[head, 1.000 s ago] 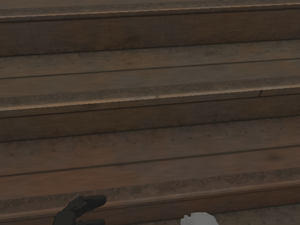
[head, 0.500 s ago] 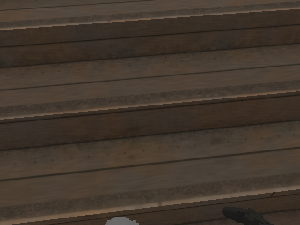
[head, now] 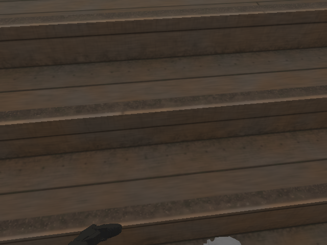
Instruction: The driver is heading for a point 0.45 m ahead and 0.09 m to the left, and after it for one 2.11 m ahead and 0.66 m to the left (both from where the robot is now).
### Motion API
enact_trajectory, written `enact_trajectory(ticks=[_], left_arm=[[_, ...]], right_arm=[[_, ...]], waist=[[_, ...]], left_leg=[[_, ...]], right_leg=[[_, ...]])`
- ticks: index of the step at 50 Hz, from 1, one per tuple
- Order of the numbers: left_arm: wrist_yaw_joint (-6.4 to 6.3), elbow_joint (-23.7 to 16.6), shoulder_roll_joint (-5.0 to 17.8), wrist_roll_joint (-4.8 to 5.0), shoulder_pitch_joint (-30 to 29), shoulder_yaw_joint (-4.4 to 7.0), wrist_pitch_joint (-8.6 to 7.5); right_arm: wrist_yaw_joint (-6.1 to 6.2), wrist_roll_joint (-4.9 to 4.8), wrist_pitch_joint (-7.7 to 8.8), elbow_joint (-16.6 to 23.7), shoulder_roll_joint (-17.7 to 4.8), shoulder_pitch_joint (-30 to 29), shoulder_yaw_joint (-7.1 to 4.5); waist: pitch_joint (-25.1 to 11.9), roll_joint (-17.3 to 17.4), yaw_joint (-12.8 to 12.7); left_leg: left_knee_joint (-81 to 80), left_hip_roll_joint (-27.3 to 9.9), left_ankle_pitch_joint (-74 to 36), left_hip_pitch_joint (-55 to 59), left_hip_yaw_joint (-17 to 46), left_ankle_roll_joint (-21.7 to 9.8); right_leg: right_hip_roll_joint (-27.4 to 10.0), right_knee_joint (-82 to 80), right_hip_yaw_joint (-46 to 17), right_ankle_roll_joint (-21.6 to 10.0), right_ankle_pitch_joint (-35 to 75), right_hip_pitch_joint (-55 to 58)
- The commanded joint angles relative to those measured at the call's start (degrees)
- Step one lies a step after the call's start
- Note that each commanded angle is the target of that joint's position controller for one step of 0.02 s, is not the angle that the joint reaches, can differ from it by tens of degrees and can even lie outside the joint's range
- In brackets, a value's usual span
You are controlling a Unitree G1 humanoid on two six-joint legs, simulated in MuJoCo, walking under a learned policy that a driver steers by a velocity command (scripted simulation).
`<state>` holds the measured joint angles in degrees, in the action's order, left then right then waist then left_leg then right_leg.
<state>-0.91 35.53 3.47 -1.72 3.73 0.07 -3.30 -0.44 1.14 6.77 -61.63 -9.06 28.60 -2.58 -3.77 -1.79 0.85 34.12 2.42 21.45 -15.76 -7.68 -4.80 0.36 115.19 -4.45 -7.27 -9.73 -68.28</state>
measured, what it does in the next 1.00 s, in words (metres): climbs, turning left: right foot 0.17 m higher, then left foot 0.17 m higher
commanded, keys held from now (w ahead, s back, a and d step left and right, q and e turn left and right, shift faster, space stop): w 0.12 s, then w+q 0.28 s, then q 0.60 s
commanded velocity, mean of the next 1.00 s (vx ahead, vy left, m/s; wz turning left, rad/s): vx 0.31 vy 0.00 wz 0.39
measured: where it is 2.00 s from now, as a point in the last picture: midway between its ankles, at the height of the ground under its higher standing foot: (183, 186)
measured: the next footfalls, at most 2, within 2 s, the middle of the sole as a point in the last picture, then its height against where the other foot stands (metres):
right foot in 0.22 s outside the picture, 0.17 m higher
left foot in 0.74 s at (139, 188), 0.17 m higher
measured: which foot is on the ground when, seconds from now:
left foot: down 0.00-0.22, up 0.24-0.72, down 0.74-1.00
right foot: up 0.00-0.20, down 0.22-0.76, up 0.78-1.00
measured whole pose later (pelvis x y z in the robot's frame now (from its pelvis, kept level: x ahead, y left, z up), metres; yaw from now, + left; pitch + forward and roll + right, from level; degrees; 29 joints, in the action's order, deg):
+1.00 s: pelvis +0.49 +0.02 +0.31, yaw +25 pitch +2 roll +0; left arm -3.2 29.3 5.9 -3.3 2.0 -0.2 -1.4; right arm 2.6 0.8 0.6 -44.0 -13.7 12.4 -4.0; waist 1.3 0.7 0.0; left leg 47.2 9.3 15.0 -33.7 -1.7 -8.7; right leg -2.5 102.7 -5.2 0.3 -8.5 -52.4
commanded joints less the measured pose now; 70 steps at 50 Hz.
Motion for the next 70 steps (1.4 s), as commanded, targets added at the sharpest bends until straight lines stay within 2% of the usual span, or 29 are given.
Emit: enact_trajectory(ticks=[1, 4, 7, 8, 10, 11, 12, 13, 14, 17, 19, 21, 23, 27, 29, 33, 35, 36, 37, 38, 39, 40, 42, 45, 49, 55, 60, 66, 70], left_arm=[[-1.28, -6.4, -1.8, -0.31, -7.1, -1.35, 0.57], [-0.13, -12.5, -1.8, -0.10, -18.7, -2.79, 0.19], [2.34, -10.9, -1.2, 1.15, -17.2, -2.87, 1.53], [2.20, -8.6, -2.6, 2.36, -9.6, -2.76, 1.19], [0.63, -4.4, 3.3, 2.17, 6.5, 0.11, 1.94], [0.28, -2.5, 7.9, 1.11, 12.7, 1.73, 1.83], [-0.42, 0.0, 12.5, -0.59, 17.9, 3.42, 1.10], [-0.38, 0.3, 17.2, -0.38, 18.3, 5.52, 2.41], [0.03, 0.4, 16.7, 0.32, 8.6, 5.79, 2.29], [0.43, 12.1, 5.8, 0.36, 8.3, 3.48, -0.72], [1.03, 17.6, 1.4, -0.91, 12.1, 2.16, -2.10], [1.32, 19.4, 0.8, -0.34, 13.4, 1.69, -3.63], [1.33, 19.4, 1.8, -0.43, 12.5, 1.17, -4.82], [1.19, 21.8, 12.1, -0.51, 20.8, 3.10, -6.59], [0.39, 22.7, 9.5, -0.40, 24.3, 2.72, -4.98], [-3.15, 20.0, 13.7, 0.67, 26.4, 3.81, -2.51], [-4.01, 16.8, 17.5, 2.33, 23.6, 4.46, -2.35], [-3.05, 15.0, 21.1, 3.51, 20.6, 5.41, -2.32], [-1.37, 12.9, 22.9, 4.80, 19.1, 5.83, -2.46], [-0.04, 8.8, 22.1, 3.60, 16.6, 5.67, -3.05], [1.60, 2.6, 18.8, 2.81, 8.9, 5.77, -2.89], [2.54, 0.2, 11.6, 0.34, 11.7, 4.09, -2.60], [0.24, -3.6, 7.6, -0.58, 8.1, 3.40, -0.79], [-2.10, -3.9, 4.8, -1.85, 13.3, 1.47, 1.41], [-2.79, -5.4, 6.0, -1.48, 9.1, 0.65, 3.28], [-3.76, -5.2, 6.3, -0.60, 2.8, 1.40, 4.88], [-2.82, -5.8, 6.6, -1.22, -1.2, 1.43, 5.18], [-1.50, -4.2, 6.9, 0.25, 1.2, 1.23, 6.31], [-0.78, -4.8, 6.3, 0.95, 3.5, 0.36, 5.97]], right_arm=[[-0.26, -0.23, 2.70, 2.1, -4.4, 0.5, -0.02], [1.47, -0.06, 1.48, 0.4, -2.5, 6.7, 0.37], [3.62, -2.02, -0.35, 2.3, -1.6, 8.2, 0.56], [3.39, -1.84, 0.06, 4.5, -4.7, 4.1, 0.27], [2.29, -2.37, 1.90, 6.4, -13.6, 4.9, -2.00], [0.48, -2.59, 2.95, 8.1, -15.0, 0.1, -2.84], [-1.24, -3.65, 3.96, 11.4, -10.4, 0.7, -2.34], [-3.14, -1.45, 3.89, 14.4, -7.3, -4.4, -3.19], [-2.59, 0.86, 2.83, 17.4, -2.6, -5.3, -3.45], [-0.09, 1.54, 0.98, 24.0, 3.0, -12.1, -1.16], [0.24, 0.50, -1.36, 23.7, 7.9, -8.8, 1.13], [0.73, -0.64, -3.31, 22.7, 7.8, -9.0, 1.52], [1.48, -0.05, -4.15, 23.1, 5.3, -13.1, 0.87], [4.49, 0.54, -5.47, 31.0, 5.1, -26.9, 1.37], [4.25, 0.88, -5.73, 33.7, 4.7, -31.6, 2.24], [0.77, 0.00, -7.63, 35.6, 4.8, -36.7, 3.19], [1.23, -0.31, -8.38, 31.4, 3.3, -26.8, 2.47], [1.66, -0.47, -8.20, 29.6, -0.2, -17.5, 1.30], [1.82, 0.21, -7.80, 27.6, -3.8, -10.6, 0.23], [2.71, -0.40, -7.62, 27.1, -7.0, -8.9, -1.15], [3.06, -0.57, -8.76, 29.5, -13.4, -14.7, -4.24], [2.99, 1.15, -9.54, 33.0, -14.6, -23.5, -4.60], [3.30, 1.15, -8.76, 28.5, -8.5, -24.7, -3.38], [2.75, 0.09, -5.63, 22.3, -4.4, -22.6, -1.57], [3.33, -0.81, -4.87, 21.7, -7.0, -18.6, -1.34], [4.34, 0.43, -4.66, 26.5, -9.3, -16.6, -1.69], [5.53, -0.16, -3.91, 26.4, -8.0, -11.9, -1.81], [6.25, 0.16, -3.18, 27.6, -5.9, -15.0, -1.11], [5.54, 0.23, -3.22, 27.7, -6.0, -18.5, -1.02]], waist=[[8.5, 5.8, -1.2], [9.8, 4.4, 1.8], [4.3, 3.0, 4.6], [-0.7, 8.5, -0.3], [-16.4, 12.5, -7.9], [-19.3, 13.3, -12.1], [-22.7, 3.0, -11.8], [-22.8, -9.0, -12.9], [-19.3, -5.6, -6.9], [1.6, 6.3, 0.4], [4.8, 4.1, 4.4], [8.1, 2.8, 5.1], [9.4, 4.1, 5.0], [8.5, -2.4, 2.3], [8.0, 0.8, 2.3], [3.7, -3.1, -1.2], [-3.9, -7.3, 2.0], [-9.7, -11.1, 5.4], [-16.1, -10.2, 7.9], [-17.0, -5.9, 9.4], [-19.0, 14.6, 9.5], [-21.8, 9.2, 3.6], [-6.5, -2.3, -1.0], [4.6, -1.6, -6.1], [2.8, 1.0, -4.5], [-5.3, 6.1, 0.4], [-0.8, 5.7, 3.0], [-3.7, 6.9, 1.2], [-2.8, 8.3, -2.1]], left_leg=[[-21.7, -15.3, -8.2, 4.7, 17.5, -7.3], [-27.2, -12.8, -6.2, 8.3, 14.5, -4.7], [-36.8, -11.6, -36.2, 7.5, 8.5, -7.7], [-30.0, -13.1, -67.8, 4.9, 6.1, -8.3], [-9.3, -17.1, -106.4, 15.4, 8.5, -7.3], [4.2, -15.3, -99.9, 14.4, 7.7, -5.0], [24.5, -9.0, -79.3, -6.4, 8.9, -2.1], [51.9, 3.5, -15.9, -16.2, 10.1, -0.2], [73.0, 0.4, -15.5, -24.1, 18.9, 0.2], [84.7, -2.9, -22.1, -37.9, 14.5, -2.6], [87.6, -2.6, -20.4, -43.7, 16.8, -4.2], [82.8, -2.1, -18.3, -48.6, 18.4, -3.7], [75.0, -0.2, -21.7, -46.3, 15.2, -2.4], [89.9, 0.6, -1.8, -62.9, 10.3, -2.9], [76.1, -1.9, -1.8, -61.4, 6.7, -3.0], [47.5, -5.8, 4.9, -45.0, -3.7, -3.1], [40.9, 0.6, 5.9, -27.6, -10.1, -5.3], [34.3, 2.4, 6.5, -18.5, -7.5, -6.5], [25.7, 5.5, 4.2, -5.8, -3.0, -7.8], [16.5, 1.1, 8.3, 6.4, 16.5, -11.7], [-5.9, -11.6, 5.2, 9.5, 50.4, -20.1], [-12.1, -14.7, 3.2, 5.0, 57.3, -20.0], [-9.3, -13.1, 15.1, -11.6, 49.8, -13.8], [-5.2, -6.5, 1.4, -21.2, 33.0, -8.8], [-2.2, -3.2, -14.0, -13.5, 25.0, -6.2], [-4.3, -7.3, -17.6, 0.5, 34.5, -4.5], [-5.2, -9.2, -22.6, 6.0, 35.6, -7.9], [-6.2, -12.1, -37.2, 7.7, 34.5, -12.5], [-9.4, -9.0, -39.0, 1.6, 27.3, -7.7]], right_leg=[[-2.8, 12.2, 5.1, -0.9, -9.7, -17.2], [-6.4, -6.2, 9.5, -0.7, -12.8, -15.9], [-5.0, -34.4, 18.5, -2.1, -12.4, 12.5], [-1.8, -40.6, 18.2, -3.3, -11.7, 29.1], [4.1, -47.6, 16.5, -3.5, -16.0, 46.4], [2.7, -56.0, 11.1, -4.1, -15.1, 53.7], [-11.4, -65.6, -14.2, -9.3, -28.6, 67.1], [-20.0, -92.5, -42.3, -12.8, -39.1, 65.5], [-22.6, -98.0, -47.6, -10.7, -43.2, 59.1], [-19.5, -92.2, -21.2, -4.7, -24.0, 43.9], [-16.8, -92.2, -7.7, -0.3, -11.7, 43.1], [-16.4, -94.0, 1.6, 1.7, -5.1, 43.3], [-14.7, -96.1, 10.6, 3.1, 5.3, 40.1], [-17.5, -103.2, 11.5, 0.2, 21.1, 58.5], [-13.2, -103.5, 16.0, 2.6, 16.9, 62.0], [-13.4, -110.6, 20.2, -1.6, 30.7, 69.7], [-16.8, -97.1, 23.0, -0.4, 85.1, 72.8], [-17.8, -85.9, 22.2, 0.2, 94.5, 75.0], [-17.3, -72.1, 21.4, 1.0, 91.8, 71.9], [-12.9, -53.3, 18.8, 4.4, 71.6, 51.3], [3.5, -22.6, 14.3, 8.7, -3.2, 32.6], [2.3, -6.2, -1.7, 8.0, -5.1, 29.7], [0.2, -3.0, -0.6, 6.9, 1.6, 23.9], [-1.2, -2.2, -0.8, 5.3, 1.0, 18.7], [-4.2, -15.4, 0.1, 8.6, 0.7, 14.4], [-2.2, -7.0, 2.2, 9.2, 4.4, 8.3], [-1.3, -10.2, 2.3, 10.0, 1.7, 5.5], [-1.2, -18.3, 2.2, 9.7, -2.9, 16.3], [-3.2, -55.3, 3.2, 7.5, -13.6, 36.1]])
